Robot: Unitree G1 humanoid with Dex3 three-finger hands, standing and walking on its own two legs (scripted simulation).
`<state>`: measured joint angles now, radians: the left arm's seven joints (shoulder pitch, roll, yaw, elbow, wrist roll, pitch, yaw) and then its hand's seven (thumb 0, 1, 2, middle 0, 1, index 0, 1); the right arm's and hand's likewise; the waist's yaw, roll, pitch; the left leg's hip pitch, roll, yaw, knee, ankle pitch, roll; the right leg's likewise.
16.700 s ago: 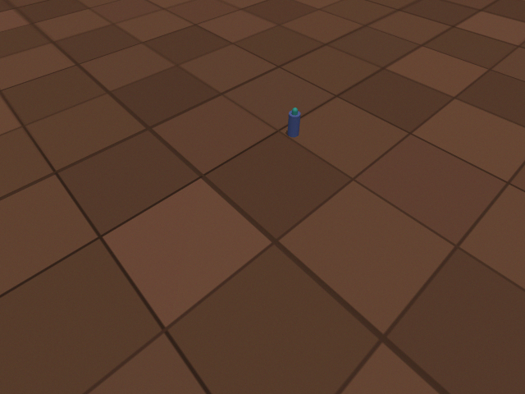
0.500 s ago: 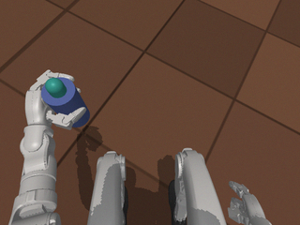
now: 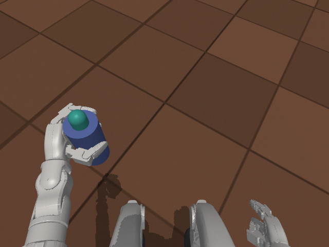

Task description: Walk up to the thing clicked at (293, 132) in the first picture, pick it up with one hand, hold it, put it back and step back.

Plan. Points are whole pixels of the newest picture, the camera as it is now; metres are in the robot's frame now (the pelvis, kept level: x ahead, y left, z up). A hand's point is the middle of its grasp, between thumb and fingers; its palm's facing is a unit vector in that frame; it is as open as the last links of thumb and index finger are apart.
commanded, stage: lift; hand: left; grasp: from the side
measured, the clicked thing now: (87, 136) +0.36 +0.20 +0.03
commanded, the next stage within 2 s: hold in 1.02 s
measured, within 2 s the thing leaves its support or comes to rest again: neither
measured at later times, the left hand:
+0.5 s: hand (82, 122) +0.35 +0.18 +0.11, palm faces +0.08 -1.00 -0.03, open 9.9 cm
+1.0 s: hand (81, 108) +0.36 +0.17 +0.15, palm faces +0.10 -1.00 -0.01, open 9.9 cm
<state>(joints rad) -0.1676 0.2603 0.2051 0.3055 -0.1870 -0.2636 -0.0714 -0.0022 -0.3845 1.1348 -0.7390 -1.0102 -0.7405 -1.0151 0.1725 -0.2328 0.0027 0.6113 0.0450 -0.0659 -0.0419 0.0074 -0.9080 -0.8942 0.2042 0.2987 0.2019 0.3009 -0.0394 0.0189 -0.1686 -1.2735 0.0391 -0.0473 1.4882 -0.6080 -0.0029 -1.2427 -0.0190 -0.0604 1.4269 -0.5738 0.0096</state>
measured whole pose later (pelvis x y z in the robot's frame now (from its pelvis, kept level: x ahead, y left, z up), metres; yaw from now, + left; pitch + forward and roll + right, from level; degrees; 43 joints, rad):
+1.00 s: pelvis +0.03 +0.00 +0.10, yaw +1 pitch +9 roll -2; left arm -0.13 0.20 0.15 0.41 -0.17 -0.33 -0.07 0.00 -0.38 1.13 -0.73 -1.02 -0.74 -1.02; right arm 0.23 -0.22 0.01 0.65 0.01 -0.07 -0.04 0.01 -0.91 -0.90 0.20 0.30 0.20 0.30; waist -0.03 0.01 -0.06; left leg -0.69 0.04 -0.01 0.99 -0.46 -0.01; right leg -0.67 -0.01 -0.04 0.94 -0.43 0.01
